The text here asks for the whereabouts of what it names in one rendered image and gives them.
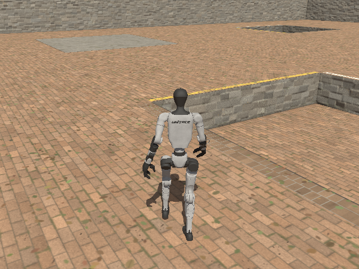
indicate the robot right forearm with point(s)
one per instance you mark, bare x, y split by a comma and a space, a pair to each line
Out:
203, 144

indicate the robot right upper arm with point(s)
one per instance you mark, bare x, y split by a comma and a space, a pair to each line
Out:
199, 126

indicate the robot left hand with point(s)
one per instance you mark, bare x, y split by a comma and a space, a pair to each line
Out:
145, 169

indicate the robot right hand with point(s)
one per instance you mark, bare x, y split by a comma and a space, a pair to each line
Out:
198, 149

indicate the robot left upper arm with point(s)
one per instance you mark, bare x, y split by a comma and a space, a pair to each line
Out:
160, 127

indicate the robot left shin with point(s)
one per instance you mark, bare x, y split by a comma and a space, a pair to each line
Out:
165, 195

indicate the robot left forearm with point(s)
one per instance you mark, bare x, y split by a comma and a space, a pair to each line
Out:
151, 153

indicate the robot right thigh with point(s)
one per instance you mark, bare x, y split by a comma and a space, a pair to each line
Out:
191, 172

